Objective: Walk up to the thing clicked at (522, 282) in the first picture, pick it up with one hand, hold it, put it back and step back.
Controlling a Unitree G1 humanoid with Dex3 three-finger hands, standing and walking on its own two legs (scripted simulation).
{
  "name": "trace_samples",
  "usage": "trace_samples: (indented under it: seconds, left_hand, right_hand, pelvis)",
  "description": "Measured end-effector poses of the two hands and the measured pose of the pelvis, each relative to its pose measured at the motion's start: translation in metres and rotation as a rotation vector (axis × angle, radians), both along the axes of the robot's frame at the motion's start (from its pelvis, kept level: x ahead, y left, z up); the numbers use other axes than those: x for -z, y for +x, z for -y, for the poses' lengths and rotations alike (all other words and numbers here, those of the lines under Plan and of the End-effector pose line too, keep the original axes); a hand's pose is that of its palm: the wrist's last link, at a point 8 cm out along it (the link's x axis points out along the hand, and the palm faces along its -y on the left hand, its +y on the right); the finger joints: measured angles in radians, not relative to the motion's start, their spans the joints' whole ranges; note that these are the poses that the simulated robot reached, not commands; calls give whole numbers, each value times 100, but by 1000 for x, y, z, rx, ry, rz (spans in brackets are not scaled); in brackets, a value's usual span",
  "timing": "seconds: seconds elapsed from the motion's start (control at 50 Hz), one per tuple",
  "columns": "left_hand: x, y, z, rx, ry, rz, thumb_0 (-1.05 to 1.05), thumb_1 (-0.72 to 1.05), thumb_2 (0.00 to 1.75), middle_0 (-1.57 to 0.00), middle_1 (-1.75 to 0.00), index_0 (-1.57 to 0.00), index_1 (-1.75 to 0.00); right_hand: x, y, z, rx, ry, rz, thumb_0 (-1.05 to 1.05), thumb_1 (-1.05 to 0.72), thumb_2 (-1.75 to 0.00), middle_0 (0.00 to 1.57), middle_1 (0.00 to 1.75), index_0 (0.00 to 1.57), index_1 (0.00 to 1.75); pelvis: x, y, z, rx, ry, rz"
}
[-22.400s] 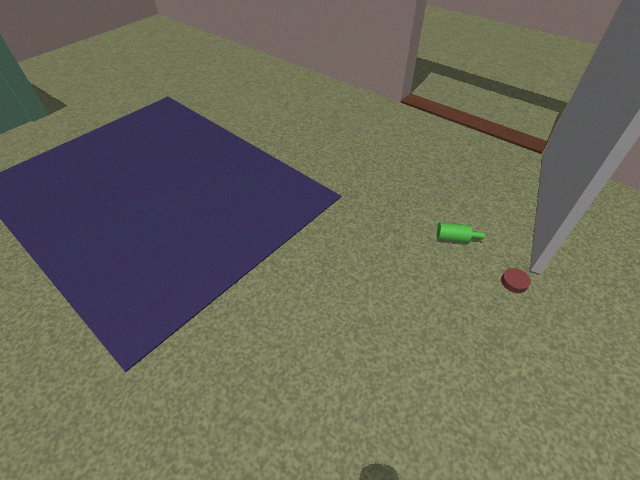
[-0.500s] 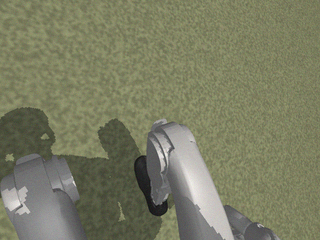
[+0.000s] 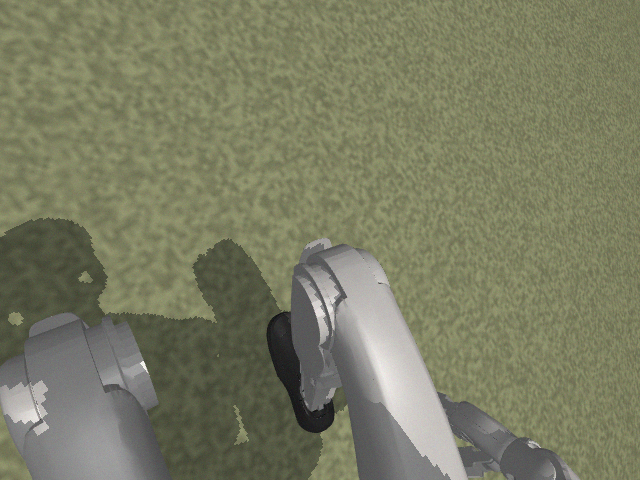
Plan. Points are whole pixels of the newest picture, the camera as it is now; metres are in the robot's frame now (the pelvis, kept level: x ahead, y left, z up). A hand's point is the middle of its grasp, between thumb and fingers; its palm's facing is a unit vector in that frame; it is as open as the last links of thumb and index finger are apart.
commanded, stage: settle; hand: left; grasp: from above
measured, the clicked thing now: out of the picture +0.42 +0.34 -0.28
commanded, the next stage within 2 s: lift in 0.68 s
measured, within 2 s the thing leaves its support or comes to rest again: leaves its support in 0.08 s
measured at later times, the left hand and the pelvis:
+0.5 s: hand out of the picture +0.40 +0.34 -0.17, palm faces -0.41 -0.13 -0.90, open 11.1 cm; pelvis +0.00 +0.00 +0.02, yaw +3 degrees
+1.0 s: hand out of the picture +0.40 +0.34 -0.11, palm faces -0.41 -0.15 -0.90, open 11.1 cm; pelvis +0.00 -0.02 +0.04, yaw +7 degrees
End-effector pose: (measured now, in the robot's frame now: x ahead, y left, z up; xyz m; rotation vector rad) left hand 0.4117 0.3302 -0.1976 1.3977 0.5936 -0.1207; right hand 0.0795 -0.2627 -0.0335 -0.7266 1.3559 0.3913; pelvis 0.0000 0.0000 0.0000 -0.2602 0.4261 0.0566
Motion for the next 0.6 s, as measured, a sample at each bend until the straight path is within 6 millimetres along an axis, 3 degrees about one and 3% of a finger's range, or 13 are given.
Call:
trace_samples:
  seconds: [0.14, 0.26, 0.42, 0.6]
  left_hand:
    - [-11, 2, -15, -21, 9, 18, 0, -12, 46, -46, -60, -63, -59]
    - [-35, 2, -25, -8, 33, 51, 0, -12, 47, -46, -60, -63, -59]
    - [-75, -4, -20, 20, 48, 40, 1, -11, 46, -44, -61, -62, -60]
    - [-101, -4, -10, 39, 41, 25, 1, -12, 47, -44, -62, -62, -61]
  right_hand:
    - [5, -7, -1, 34, 4, -19, 0, -90, -90, 20, 30, 20, 30]
    - [12, -5, -4, 82, 27, -22, 0, -90, -90, 20, 30, 20, 30]
    - [21, 17, -7, 153, 80, 52, 0, -90, -90, 20, 30, 20, 30]
    - [26, 30, 0, 198, 87, 116, 0, -90, -90, 20, 30, 20, 30]
  pelvis:
    - [0, 1, 1, -2, 4, -12]
    - [-4, 5, 0, -7, 7, -47]
    - [-14, 7, 1, -20, 27, -100]
    - [-19, 1, 7, -38, 62, -110]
